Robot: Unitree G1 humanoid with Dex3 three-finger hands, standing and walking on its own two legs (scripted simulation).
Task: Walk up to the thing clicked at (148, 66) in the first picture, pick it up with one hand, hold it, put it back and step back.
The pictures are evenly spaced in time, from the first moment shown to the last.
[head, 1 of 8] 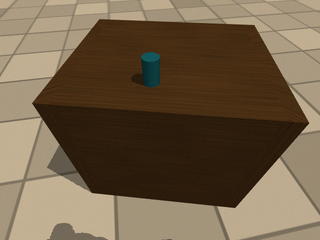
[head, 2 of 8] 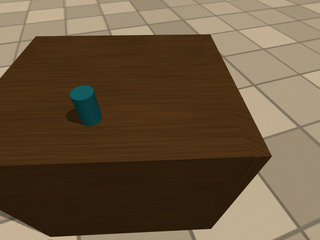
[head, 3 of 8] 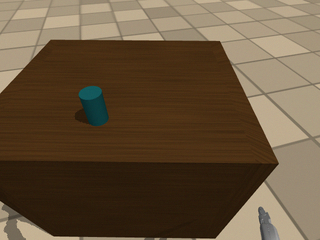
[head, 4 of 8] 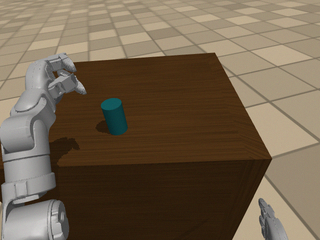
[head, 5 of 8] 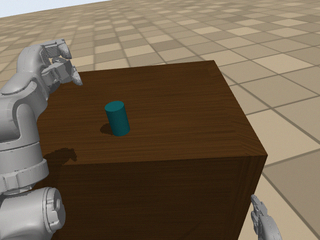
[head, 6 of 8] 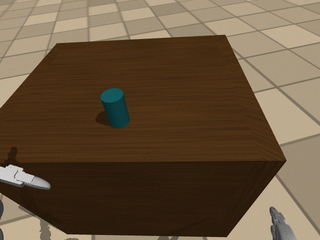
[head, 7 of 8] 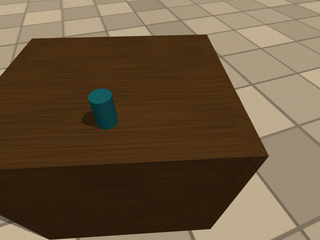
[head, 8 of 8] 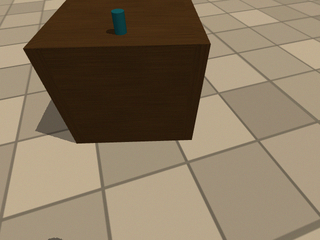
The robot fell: no
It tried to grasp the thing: yes
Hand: left
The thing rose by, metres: 0.00
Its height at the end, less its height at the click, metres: +0.00
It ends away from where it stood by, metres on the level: 0.06
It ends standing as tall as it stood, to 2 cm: yes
